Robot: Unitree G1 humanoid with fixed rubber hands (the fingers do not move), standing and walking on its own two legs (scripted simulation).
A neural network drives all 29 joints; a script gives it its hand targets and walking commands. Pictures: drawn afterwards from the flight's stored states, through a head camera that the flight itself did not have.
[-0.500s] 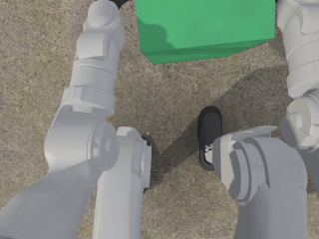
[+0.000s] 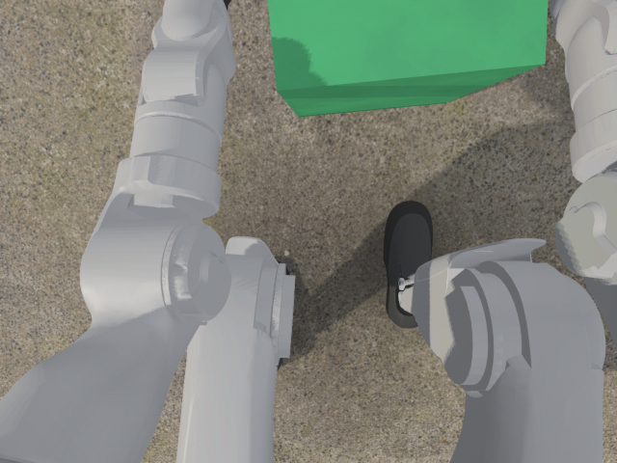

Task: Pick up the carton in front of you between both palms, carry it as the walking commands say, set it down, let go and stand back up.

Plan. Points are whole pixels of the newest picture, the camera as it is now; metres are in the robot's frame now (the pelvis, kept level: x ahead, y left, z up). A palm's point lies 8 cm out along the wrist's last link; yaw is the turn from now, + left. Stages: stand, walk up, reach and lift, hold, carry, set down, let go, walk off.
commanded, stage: set down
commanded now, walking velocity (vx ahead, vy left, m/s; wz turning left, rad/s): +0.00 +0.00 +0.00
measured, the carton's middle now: out of the picture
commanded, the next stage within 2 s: let go in 1.34 s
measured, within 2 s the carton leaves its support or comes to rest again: neither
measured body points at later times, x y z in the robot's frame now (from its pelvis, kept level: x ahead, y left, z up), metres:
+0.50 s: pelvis +0.01 +0.00 +0.03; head +0.37 -0.05 +0.28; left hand +0.59 +0.10 -0.12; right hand +0.56 -0.28 -0.12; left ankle +0.09 +0.11 -0.33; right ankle +0.16 -0.13 -0.33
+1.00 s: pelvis +0.03 -0.01 +0.15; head +0.36 -0.07 +0.45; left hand +0.59 +0.11 +0.04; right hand +0.56 -0.29 +0.03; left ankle +0.09 +0.11 -0.33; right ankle +0.16 -0.13 -0.33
